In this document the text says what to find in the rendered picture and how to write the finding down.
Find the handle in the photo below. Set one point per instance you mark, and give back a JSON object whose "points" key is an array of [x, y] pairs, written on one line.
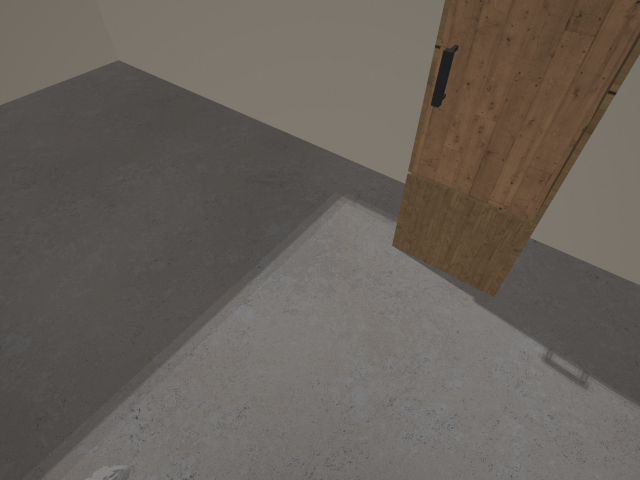
{"points": [[443, 74]]}

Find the cupboard door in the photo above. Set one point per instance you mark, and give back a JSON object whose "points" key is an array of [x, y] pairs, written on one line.
{"points": [[523, 84]]}

